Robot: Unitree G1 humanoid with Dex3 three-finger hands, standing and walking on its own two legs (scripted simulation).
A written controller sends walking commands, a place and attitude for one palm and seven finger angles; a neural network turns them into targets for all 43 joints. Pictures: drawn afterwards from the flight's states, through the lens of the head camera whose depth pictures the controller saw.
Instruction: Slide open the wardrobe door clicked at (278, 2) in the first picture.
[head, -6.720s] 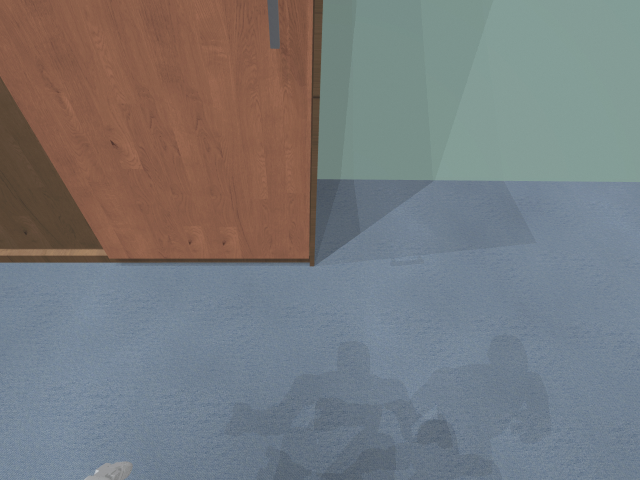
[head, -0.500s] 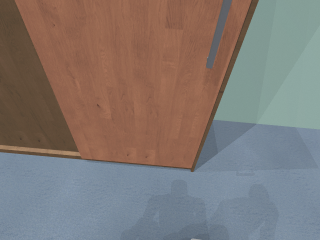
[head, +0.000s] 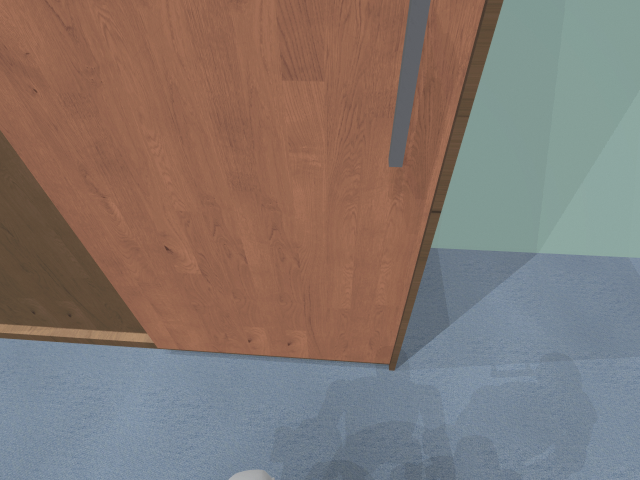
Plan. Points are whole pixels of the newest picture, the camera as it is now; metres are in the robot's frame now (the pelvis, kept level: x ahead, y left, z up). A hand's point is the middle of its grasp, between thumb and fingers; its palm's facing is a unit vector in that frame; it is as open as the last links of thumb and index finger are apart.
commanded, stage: take the last steps up to it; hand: right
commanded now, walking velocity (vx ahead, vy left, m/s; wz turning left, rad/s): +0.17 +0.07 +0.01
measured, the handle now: (405, 80) +0.57 -0.09 +0.23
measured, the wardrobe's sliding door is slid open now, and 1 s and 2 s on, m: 0.00 0.00 0.00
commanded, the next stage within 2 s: come to a stop and stand still in 0.08 s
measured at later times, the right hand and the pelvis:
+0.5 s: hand (430, 476) +0.18 -0.14 -0.19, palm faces +0.05 +0.98 -0.20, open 7.2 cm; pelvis +0.10 +0.03 -0.02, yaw -1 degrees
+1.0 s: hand out of the picture +0.10 -0.14 -0.18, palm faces +0.02 +0.97 -0.23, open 7.4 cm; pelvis +0.07 +0.04 -0.01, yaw -1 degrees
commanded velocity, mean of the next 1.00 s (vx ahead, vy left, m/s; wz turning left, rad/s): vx -0.06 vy -0.01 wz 0.00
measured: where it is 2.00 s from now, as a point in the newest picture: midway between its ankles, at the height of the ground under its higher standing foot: outside the picture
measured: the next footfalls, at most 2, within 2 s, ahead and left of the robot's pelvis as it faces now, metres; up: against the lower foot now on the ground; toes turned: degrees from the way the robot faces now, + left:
left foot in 0.22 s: +0.12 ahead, +0.17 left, +0.00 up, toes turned +2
right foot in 0.48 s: +0.16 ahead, -0.08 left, +0.00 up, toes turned -4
